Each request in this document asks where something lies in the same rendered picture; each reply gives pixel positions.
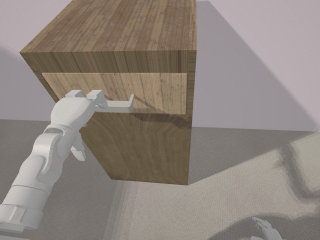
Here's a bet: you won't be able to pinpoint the robot left hand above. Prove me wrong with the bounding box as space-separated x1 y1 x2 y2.
50 90 108 161

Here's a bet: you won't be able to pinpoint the handle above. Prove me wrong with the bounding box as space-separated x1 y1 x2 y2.
94 94 135 113

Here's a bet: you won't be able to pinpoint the robot left forearm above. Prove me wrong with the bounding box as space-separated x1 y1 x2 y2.
0 124 77 234

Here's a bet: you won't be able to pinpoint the drawer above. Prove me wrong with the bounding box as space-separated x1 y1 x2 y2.
42 72 188 114

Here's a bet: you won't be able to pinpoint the robot right hand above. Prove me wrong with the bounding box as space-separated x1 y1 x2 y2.
250 217 282 240

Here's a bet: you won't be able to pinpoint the cabinet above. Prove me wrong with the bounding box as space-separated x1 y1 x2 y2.
19 0 197 186

